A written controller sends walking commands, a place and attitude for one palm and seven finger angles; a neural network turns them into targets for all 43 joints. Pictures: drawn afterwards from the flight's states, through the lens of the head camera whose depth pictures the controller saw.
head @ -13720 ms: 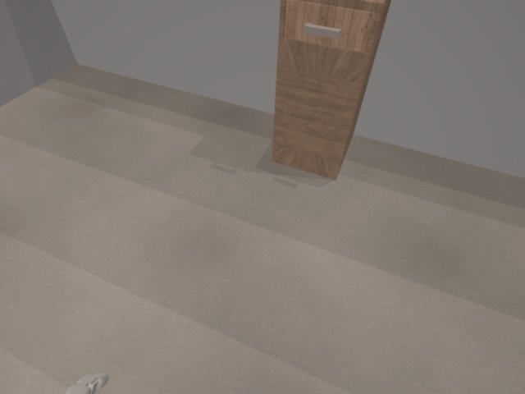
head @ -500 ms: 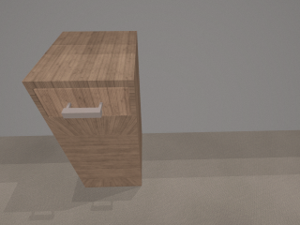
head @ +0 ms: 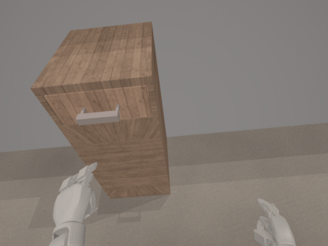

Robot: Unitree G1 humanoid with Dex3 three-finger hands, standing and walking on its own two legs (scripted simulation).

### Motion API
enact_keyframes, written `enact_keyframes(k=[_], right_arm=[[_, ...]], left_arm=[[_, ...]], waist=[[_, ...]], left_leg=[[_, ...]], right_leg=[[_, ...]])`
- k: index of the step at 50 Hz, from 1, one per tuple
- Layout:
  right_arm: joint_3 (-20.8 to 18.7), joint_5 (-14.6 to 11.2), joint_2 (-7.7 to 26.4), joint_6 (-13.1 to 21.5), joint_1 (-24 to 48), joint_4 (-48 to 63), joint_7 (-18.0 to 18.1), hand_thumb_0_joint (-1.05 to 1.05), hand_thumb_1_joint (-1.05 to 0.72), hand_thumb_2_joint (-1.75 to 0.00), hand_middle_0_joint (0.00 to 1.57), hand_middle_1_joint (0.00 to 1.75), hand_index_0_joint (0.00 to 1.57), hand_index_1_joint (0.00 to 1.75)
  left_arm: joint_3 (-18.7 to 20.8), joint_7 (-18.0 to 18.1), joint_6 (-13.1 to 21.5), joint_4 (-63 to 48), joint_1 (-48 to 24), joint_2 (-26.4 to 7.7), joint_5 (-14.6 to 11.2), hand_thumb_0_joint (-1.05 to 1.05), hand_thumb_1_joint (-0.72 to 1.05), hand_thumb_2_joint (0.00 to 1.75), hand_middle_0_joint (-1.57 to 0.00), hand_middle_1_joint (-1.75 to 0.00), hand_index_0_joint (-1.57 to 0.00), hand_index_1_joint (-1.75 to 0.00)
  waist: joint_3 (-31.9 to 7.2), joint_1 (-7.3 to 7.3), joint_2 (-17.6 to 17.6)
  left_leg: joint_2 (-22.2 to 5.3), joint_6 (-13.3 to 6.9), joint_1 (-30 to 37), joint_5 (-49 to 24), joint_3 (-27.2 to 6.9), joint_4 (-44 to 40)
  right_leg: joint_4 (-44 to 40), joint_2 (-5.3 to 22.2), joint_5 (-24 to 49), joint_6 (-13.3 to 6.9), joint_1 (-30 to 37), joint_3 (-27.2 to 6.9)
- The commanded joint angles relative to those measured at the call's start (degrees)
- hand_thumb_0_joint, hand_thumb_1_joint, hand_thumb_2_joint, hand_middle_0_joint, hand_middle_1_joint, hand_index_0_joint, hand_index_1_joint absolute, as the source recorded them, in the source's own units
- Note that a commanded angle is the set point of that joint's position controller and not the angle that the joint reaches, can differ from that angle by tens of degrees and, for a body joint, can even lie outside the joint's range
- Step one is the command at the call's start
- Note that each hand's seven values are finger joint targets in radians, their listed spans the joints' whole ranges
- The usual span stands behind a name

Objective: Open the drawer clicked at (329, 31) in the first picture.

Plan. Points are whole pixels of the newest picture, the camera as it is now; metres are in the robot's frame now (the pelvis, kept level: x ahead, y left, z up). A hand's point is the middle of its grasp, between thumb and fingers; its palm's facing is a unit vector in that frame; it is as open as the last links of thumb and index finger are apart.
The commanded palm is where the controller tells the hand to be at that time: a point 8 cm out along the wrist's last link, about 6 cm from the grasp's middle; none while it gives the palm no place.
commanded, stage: raise the hand with hooked fingers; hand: left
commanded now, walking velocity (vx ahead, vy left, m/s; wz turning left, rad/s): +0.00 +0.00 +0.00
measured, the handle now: (99, 113) +0.53 +0.25 +0.02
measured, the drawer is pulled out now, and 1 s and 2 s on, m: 0.00 0.00 0.00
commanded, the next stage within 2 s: move the hooked fingers above the handle in 1.62 s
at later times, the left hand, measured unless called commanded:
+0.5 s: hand (90, 194) +0.24 +0.19 +0.03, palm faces +0.10 -0.17 -0.98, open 10.7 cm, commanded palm +0.20 +0.21 +0.08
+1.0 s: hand (80, 161) +0.29 +0.20 +0.10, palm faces +0.11 -0.10 -0.99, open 13.4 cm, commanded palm +0.26 +0.22 +0.16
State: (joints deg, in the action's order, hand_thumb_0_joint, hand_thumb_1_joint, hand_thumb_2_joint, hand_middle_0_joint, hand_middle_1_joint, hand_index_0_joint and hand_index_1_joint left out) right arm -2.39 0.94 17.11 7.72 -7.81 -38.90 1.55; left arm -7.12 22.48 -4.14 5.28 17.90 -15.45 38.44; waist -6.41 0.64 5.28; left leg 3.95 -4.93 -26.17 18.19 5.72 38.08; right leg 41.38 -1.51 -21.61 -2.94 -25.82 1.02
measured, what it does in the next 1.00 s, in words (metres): stands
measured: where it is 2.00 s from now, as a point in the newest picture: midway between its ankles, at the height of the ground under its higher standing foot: outside the picture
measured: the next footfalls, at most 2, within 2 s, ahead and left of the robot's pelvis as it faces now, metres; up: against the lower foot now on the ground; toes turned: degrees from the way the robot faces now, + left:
none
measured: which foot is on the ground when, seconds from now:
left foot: down 0.00-1.00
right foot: down 0.00-1.00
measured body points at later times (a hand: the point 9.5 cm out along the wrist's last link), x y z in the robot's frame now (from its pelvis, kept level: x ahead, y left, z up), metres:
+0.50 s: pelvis +0.00 -0.03 +0.00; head +0.01 -0.06 +0.45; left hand +0.23 +0.20 +0.09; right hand +0.22 -0.20 -0.10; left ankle +0.01 +0.06 -0.72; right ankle -0.01 -0.09 -0.72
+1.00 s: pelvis +0.01 -0.02 +0.02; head +0.02 -0.06 +0.47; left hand +0.28 +0.21 +0.15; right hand +0.24 -0.24 -0.07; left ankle +0.01 +0.06 -0.72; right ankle -0.01 -0.09 -0.72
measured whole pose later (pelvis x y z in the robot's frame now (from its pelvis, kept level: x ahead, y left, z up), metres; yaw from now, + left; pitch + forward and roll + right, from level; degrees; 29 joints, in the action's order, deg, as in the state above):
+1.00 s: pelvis +0.01 -0.02 +0.02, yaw +1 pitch +1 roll +1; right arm -0.1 -1.1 14.9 -8.1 -3.0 -34.9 2.0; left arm -7.3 9.6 -9.3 -1.1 1.2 -24.4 53.3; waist -1.6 -4.1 4.0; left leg 2.8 -2.9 -14.8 14.4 3.6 28.0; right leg 30.1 -3.3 -17.5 -4.7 -13.7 2.1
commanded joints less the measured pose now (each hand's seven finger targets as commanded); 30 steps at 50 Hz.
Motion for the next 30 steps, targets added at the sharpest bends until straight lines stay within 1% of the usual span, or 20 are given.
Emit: enact_keyframes(k=[1,2,4,5,7,8,9,11,13,14,16,17,19,21,22,24,27,28,29,30], right_arm=[[-1.37,0.76,4.34,-6.6,8.15,15.09,-4.76,0.0,-0.9,-0.9,0.2,0.3,0.2,0.3],[-1.0,0.52,3.81,-8.04,8.6,16.37,-5.34,0.0,-0.9,-0.9,0.2,0.3,0.2,0.3],[-0.58,0.55,2.87,-10.54,9.61,18.15,-5.92,0.0,-0.9,-0.9,0.2,0.3,0.2,0.3],[-0.56,1.18,2.73,-11.69,10.32,19.69,-6.04,0.0,-0.9,-0.9,0.2,0.3,0.2,0.3],[-0.53,1.66,2.14,-12.8,10.21,20.7,-5.53,0.0,-0.9,-0.9,0.2,0.3,0.2,0.3],[-0.39,1.95,2.07,-13.15,10.16,20.78,-5.2,0.0,-0.9,-0.9,0.2,0.3,0.2,0.3],[-0.37,2.69,2.23,-13.65,10.16,19.75,-4.85,0.0,-0.9,-0.9,0.2,0.3,0.2,0.3],[-0.08,3.15,2.15,-13.45,10.95,18.92,-4.24,0.0,-0.9,-0.9,0.2,0.3,0.2,0.3],[0.28,3.64,2.32,-12.98,11.41,18.12,-3.62,0.0,-0.9,-0.9,0.2,0.3,0.2,0.3],[0.32,3.22,1.99,-12.66,11.61,17.61,-3.18,0.0,-0.9,-0.9,0.2,0.3,0.2,0.3],[0.44,2.26,1.89,-11.99,11.73,17.17,-2.28,0.0,-0.9,-0.9,0.2,0.3,0.2,0.3],[0.52,1.8,1.68,-12.15,11.68,16.76,-1.88,0.0,-0.9,-0.9,0.2,0.3,0.2,0.3],[0.98,0.58,1.5,-12.97,12.01,16.97,-1.34,0.0,-0.9,-0.9,0.2,0.3,0.2,0.3],[1.86,-0.33,1.43,-13.82,11.84,17.22,-0.74,0.0,-0.9,-0.9,0.2,0.3,0.2,0.3],[2.41,-0.49,1.45,-14.01,11.89,16.98,-0.6,0.0,-0.9,-0.9,0.2,0.3,0.2,0.3],[3.23,-0.39,1.44,-13.96,11.94,16.84,-0.38,0.0,-0.9,-0.9,0.2,0.3,0.2,0.3],[3.51,-0.07,0.57,-13.35,12.09,16.62,-0.58,0.0,-0.9,-0.9,0.2,0.3,0.2,0.3],[3.18,0.07,0.63,-13.12,11.78,16.41,-0.61,0.0,-0.9,-0.9,0.2,0.3,0.2,0.3],[2.73,0.25,0.87,-12.99,11.88,16.31,-0.55,0.0,-0.9,-0.9,0.2,0.3,0.2,0.3],[2.31,0.15,0.9,-12.8,11.87,16.19,-0.51,0.0,-0.9,-0.9,0.2,0.3,0.2,0.3]], left_arm=[[-0.79,1.38,1.42,-3.65,21.49,-0.58,16.06,0.0,0.55,0.75,-0.22,-0.53,-0.22,-0.53],[1.17,1.84,2.27,-5.4,21.03,-2.77,17.91,0.0,0.53,0.74,-0.23,-0.54,-0.23,-0.54],[5.88,3.9,3.36,-11.75,16.76,-8.46,21.13,0.0,0.48,0.72,-0.23,-0.57,-0.23,-0.57],[6.52,5.39,3.07,-17.08,12.11,-9.98,22.85,0.0,0.46,0.71,-0.23,-0.58,-0.23,-0.58],[7.45,8.42,2.39,-20.99,4.31,-11.09,24.86,0.0,0.41,0.69,-0.24,-0.62,-0.24,-0.62],[7.79,9.73,2.16,-22.62,1.19,-11.46,25.41,0.0,0.39,0.68,-0.24,-0.63,-0.24,-0.63],[8.53,10.85,1.98,-26.06,-6.06,-13.32,26.38,0.0,0.36,0.67,-0.24,-0.64,-0.24,-0.64],[6.93,11.91,2.27,-25.74,-10.77,-11.77,26.35,0.0,0.32,0.65,-0.24,-0.68,-0.24,-0.68],[5.43,11.36,3.73,-24.92,-15.22,-11.52,26.04,0.0,0.27,0.63,-0.25,-0.7,-0.25,-0.7],[2.98,10.34,3.79,-24.5,-17.01,-9.04,23.96,0.0,0.25,0.62,-0.25,-0.72,-0.25,-0.72],[0.17,7.06,3.02,-21.76,-15.54,-6.82,20.33,0.0,0.2,0.6,-0.25,-0.75,-0.25,-0.75],[-0.2,4.97,1.65,-19.43,-14.09,-6.53,18.76,0.0,0.18,0.59,-0.25,-0.76,-0.25,-0.76],[-0.2,0.29,-2.27,-14.4,-8.23,-6.4,16.68,0.0,0.13,0.57,-0.25,-0.8,-0.25,-0.8],[1.53,-3.0,-4.7,-13.98,-7.5,-9.19,16.36,0.0,0.08,0.55,-0.26,-0.82,-0.26,-0.82],[3.35,-3.79,-5.26,-13.3,-7.86,-11.5,16.87,0.0,0.06,0.54,-0.26,-0.84,-0.26,-0.84],[7.14,-4.49,-5.51,-12.36,-7.22,-15.32,18.09,0.0,0.01,0.52,-0.26,-0.87,-0.26,-0.87],[8.98,-4.33,-3.82,-16.64,-9.53,-17.71,20.15,0.0,-0.06,0.49,-0.27,-0.92,-0.27,-0.92],[10.0,-3.94,-3.12,-18.44,-10.18,-18.19,19.97,0.0,-0.08,0.48,-0.27,-0.93,-0.27,-0.93],[11.48,-3.45,-2.66,-19.86,-11.32,-19.13,19.65,0.0,-0.1,0.47,-0.27,-0.94,-0.27,-0.94],[11.13,-3.11,-2.12,-21.18,-11.73,-17.97,18.81,0.0,-0.13,0.46,-0.27,-0.96,-0.27,-0.96]], waist=[[-2.27,-8.33,-20.61],[-4.08,-9.0,-19.54],[-7.27,-10.09,-11.3],[-10.06,-9.82,-3.84],[-13.69,-8.31,5.04],[-15.63,-7.5,7.55],[-15.78,-5.72,6.7],[-13.89,-3.29,4.7],[-11.07,-1.65,2.35],[-9.69,-0.16,0.44],[-8.87,0.1,-1.73],[-8.35,-0.17,-5.09],[-6.91,-1.94,-10.15],[-5.18,-4.03,-13.3],[-4.26,-4.63,-13.35],[-3.66,-6.18,-11.79],[-6.66,-7.51,-4.77],[-8.34,-7.75,-2.91],[-9.25,-7.75,-3.37],[-9.4,-7.48,-2.3]], left_leg=[[-2.32,3.84,-3.07,-12.12,-6.32,-1.47],[-2.18,3.92,-3.81,-13.56,-6.03,-0.79],[-1.67,4.26,-2.66,-15.29,-6.25,0.29],[-1.61,4.17,0.17,-15.91,-6.28,0.87],[-1.96,4.14,5.69,-18.88,-7.42,3.5],[-2.26,4.06,8.05,-19.32,-8.38,4.87],[-2.54,4.02,8.69,-17.87,-10.02,6.5],[-2.48,3.38,9.64,-13.73,-10.27,8.29],[-1.92,2.68,8.75,-9.11,-10.37,9.09],[-1.89,2.09,8.19,-7.54,-10.6,8.32],[-1.57,1.56,7.2,-5.85,-9.67,5.76],[-1.51,1.48,5.94,-5.64,-9.35,4.25],[-1.27,1.61,3.32,-5.42,-8.33,1.13],[-1.21,1.87,1.95,-5.97,-7.24,-2.04],[-1.29,2.04,1.55,-6.25,-7.13,-3.28],[-1.23,2.27,1.26,-6.96,-6.33,-4.9],[-1.07,2.51,4.21,-10.34,-5.99,-6.53],[-1.05,2.44,5.39,-11.88,-6.17,-6.84],[-1.09,2.36,5.49,-12.37,-6.4,-7.07],[-0.98,2.24,6.52,-13.17,-6.41,-7.21]], right_leg=[[-3.33,0.04,13.64,-2.19,-0.57,-5.16],[-1.92,0.19,16.55,-2.14,0.83,-5.79],[0.14,-0.34,17.97,-2.56,1.31,-7.52],[0.68,-0.57,17.53,-2.84,0.28,-8.39],[1.7,-1.56,17.06,-3.16,-3.86,-9.26],[1.94,-1.76,15.63,-3.12,-5.91,-9.53],[1.96,-1.73,13.49,-2.93,-9.01,-10.21],[0.51,-1.33,9.03,-2.43,-12.85,-10.72],[-0.88,-0.93,5.41,-2.0,-14.59,-10.46],[-2.01,-0.89,5.43,-1.47,-13.41,-9.58],[-4.15,-0.57,7.08,-0.52,-8.31,-7.95],[-5.36,-0.48,8.3,-0.14,-5.27,-7.6],[-8.4,-0.03,9.67,0.36,0.67,-9.01],[-10.32,0.71,10.29,0.77,5.77,-9.59],[-10.59,0.81,10.12,0.73,7.03,-9.89],[-11.19,1.01,10.96,0.58,10.21,-10.42],[-10.81,1.32,15.77,-0.04,14.29,-10.58],[-10.64,1.29,18.24,-0.26,15.65,-10.66],[-10.95,1.4,19.25,-0.26,17.06,-10.77],[-11.17,1.42,21.06,-0.31,17.04,-10.73]])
